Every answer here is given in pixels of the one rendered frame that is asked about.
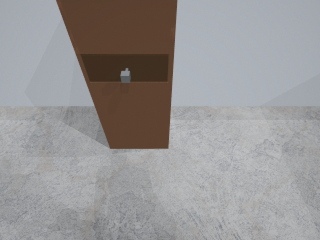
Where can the drawer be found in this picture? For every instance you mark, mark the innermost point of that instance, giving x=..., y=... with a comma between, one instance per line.
x=142, y=67

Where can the cabinet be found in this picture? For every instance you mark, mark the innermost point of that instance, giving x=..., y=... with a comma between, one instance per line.
x=133, y=115

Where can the handle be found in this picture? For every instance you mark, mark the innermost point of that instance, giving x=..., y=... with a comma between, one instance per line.
x=125, y=76

